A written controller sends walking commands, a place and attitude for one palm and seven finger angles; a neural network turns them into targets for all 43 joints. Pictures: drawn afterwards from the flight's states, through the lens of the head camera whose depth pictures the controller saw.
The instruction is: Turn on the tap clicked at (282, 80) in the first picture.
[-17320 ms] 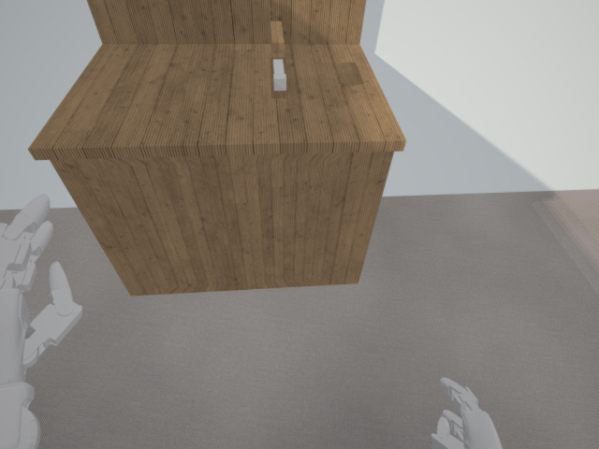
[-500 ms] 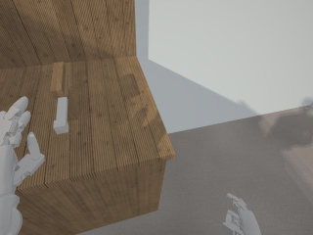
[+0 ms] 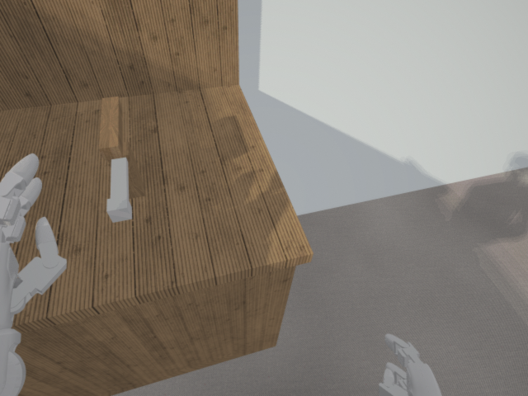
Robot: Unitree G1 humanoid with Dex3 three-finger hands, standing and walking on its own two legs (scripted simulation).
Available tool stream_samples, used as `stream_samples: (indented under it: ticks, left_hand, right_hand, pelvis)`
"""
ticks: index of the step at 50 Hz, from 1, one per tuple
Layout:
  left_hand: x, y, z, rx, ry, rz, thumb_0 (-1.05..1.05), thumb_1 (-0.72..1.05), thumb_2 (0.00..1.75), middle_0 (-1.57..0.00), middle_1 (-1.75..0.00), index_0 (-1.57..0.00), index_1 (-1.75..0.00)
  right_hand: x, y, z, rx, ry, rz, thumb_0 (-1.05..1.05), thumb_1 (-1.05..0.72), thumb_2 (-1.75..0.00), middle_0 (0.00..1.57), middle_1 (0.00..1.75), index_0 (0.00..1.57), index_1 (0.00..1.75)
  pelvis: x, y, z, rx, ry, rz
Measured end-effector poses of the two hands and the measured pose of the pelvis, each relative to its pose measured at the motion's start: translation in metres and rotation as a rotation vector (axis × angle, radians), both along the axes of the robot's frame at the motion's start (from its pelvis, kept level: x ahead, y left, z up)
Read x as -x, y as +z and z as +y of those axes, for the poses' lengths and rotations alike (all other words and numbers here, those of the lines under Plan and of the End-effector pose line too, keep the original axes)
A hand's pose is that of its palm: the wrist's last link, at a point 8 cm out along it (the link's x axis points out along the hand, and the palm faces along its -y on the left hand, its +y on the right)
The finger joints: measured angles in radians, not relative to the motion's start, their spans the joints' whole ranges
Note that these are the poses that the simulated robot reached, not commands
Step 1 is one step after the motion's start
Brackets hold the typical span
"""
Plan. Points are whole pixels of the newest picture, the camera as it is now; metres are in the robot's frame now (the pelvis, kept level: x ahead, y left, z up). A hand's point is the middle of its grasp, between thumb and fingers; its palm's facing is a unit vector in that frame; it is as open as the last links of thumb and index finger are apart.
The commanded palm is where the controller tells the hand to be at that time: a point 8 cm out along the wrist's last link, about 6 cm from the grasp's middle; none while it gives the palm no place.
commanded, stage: look again from close up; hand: left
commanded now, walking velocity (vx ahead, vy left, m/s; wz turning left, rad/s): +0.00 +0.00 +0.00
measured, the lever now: (119, 209) +0.35 +0.25 +0.08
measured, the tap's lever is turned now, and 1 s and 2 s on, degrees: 0 0 0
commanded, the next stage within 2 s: come to a stop and stand still in 0.36 s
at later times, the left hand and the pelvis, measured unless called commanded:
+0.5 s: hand (74, 289) +0.20 +0.23 +0.13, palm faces +0.36 -0.79 -0.49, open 7.4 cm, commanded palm +0.14 +0.25 +0.18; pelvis +0.00 -0.04 -0.01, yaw +4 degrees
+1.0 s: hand (36, 311) +0.17 +0.25 +0.14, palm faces +0.43 -0.83 -0.35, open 7.4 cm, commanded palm +0.11 +0.27 +0.18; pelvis -0.03 -0.02 -0.01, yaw +5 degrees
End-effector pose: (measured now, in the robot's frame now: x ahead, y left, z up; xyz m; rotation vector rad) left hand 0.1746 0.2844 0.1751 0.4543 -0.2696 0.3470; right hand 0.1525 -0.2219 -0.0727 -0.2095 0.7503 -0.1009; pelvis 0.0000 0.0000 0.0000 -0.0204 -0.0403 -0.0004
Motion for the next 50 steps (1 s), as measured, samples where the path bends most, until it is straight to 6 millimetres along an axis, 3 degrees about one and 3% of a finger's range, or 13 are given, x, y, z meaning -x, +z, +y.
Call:
stream_samples:
  ticks: [5, 9, 12, 15, 20, 24, 28, 37, 44, 50]
  left_hand:
    - [0.000, 0.003, -0.004, -0.023, -0.006, -0.008, 0.02, 0.89, 0.90, -0.21, -0.31, -0.21, -0.30]
    - [-0.016, 0.045, 0.015, -0.219, 0.049, -0.168, 0.02, 0.88, 0.90, -0.22, -0.31, -0.22, -0.30]
    - [-0.024, 0.059, 0.022, -0.228, 0.094, -0.205, 0.02, 0.89, 0.90, -0.22, -0.31, -0.21, -0.30]
    - [-0.022, 0.046, 0.005, -0.195, 0.042, -0.136, 0.02, 0.90, 0.90, -0.21, -0.31, -0.21, -0.30]
    - [-0.002, -0.002, -0.023, -0.111, -0.041, 0.085, 0.02, 0.89, 0.90, -0.21, -0.31, -0.21, -0.30]
    - [0.014, -0.018, -0.017, -0.085, 0.011, 0.135, 0.02, 0.89, 0.90, -0.22, -0.31, -0.22, -0.30]
    - [0.020, -0.013, -0.011, -0.068, 0.081, 0.070, 0.02, 0.88, 0.90, -0.22, -0.31, -0.22, -0.30]
    - [0.030, 0.002, -0.020, -0.066, 0.032, -0.014, 0.02, 0.89, 0.90, -0.22, -0.31, -0.21, -0.30]
    - [0.043, -0.010, 0.002, -0.003, 0.066, 0.002, 0.02, 0.89, 0.90, -0.22, -0.31, -0.21, -0.30]
    - [0.048, -0.019, 0.009, 0.036, 0.059, 0.002, 0.02, 0.89, 0.90, -0.21, -0.31, -0.21, -0.30]
  right_hand:
    - [-0.002, 0.001, 0.001, 0.005, 0.020, -0.012, 0.01, -0.90, -0.90, 0.20, 0.30, 0.20, 0.30]
    - [-0.003, -0.006, 0.006, -0.002, 0.135, 0.005, 0.01, -0.90, -0.90, 0.20, 0.30, 0.20, 0.30]
    - [-0.005, -0.011, -0.001, -0.031, 0.157, 0.014, 0.01, -0.90, -0.90, 0.21, 0.30, 0.20, 0.30]
    - [-0.005, -0.013, -0.014, -0.061, 0.145, 0.004, 0.01, -0.90, -0.90, 0.21, 0.30, 0.20, 0.30]
    - [-0.003, -0.016, -0.041, -0.028, 0.127, 0.029, 0.01, -0.90, -0.90, 0.21, 0.30, 0.20, 0.30]
    - [-0.004, -0.015, -0.057, 0.042, 0.165, 0.073, 0.01, -0.90, -0.90, 0.20, 0.30, 0.20, 0.30]
    - [-0.014, -0.012, -0.062, 0.079, 0.219, 0.068, 0.01, -0.90, -0.90, 0.20, 0.30, 0.20, 0.30]
    - [-0.033, -0.003, -0.037, 0.015, 0.207, -0.064, 0.01, -0.90, -0.90, 0.20, 0.30, 0.20, 0.30]
    - [-0.016, 0.000, -0.013, -0.009, 0.200, -0.062, 0.01, -0.90, -0.90, 0.20, 0.30, 0.20, 0.30]
    - [0.003, -0.003, 0.000, 0.000, 0.223, -0.017, 0.01, -0.90, -0.90, 0.20, 0.30, 0.20, 0.30]
  pelvis:
    - [0.003, -0.001, -0.004, 0.000, 0.014, 0.001]
    - [0.009, -0.006, -0.018, -0.028, 0.039, 0.029]
    - [0.009, -0.006, -0.025, -0.024, 0.034, 0.055]
    - [0.005, -0.005, -0.027, -0.018, 0.030, 0.086]
    - [-0.002, -0.005, -0.034, -0.018, 0.037, 0.106]
    - [-0.004, -0.005, -0.043, -0.016, 0.067, 0.104]
    - [-0.002, -0.007, -0.047, -0.011, 0.091, 0.092]
    - [0.011, -0.007, -0.039, -0.020, 0.080, 0.065]
    - [0.023, -0.005, -0.028, -0.015, 0.076, 0.051]
    - [0.029, -0.005, -0.017, -0.010, 0.079, 0.048]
